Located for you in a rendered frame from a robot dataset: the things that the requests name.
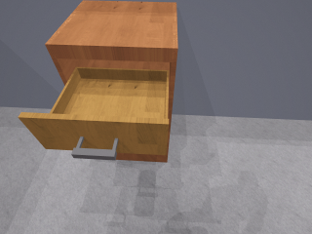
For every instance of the handle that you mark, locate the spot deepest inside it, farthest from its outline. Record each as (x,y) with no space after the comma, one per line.
(94,153)

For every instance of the cabinet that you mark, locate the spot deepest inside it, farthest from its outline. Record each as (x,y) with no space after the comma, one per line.
(119,34)

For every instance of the drawer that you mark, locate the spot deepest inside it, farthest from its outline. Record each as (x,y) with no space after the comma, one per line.
(101,104)

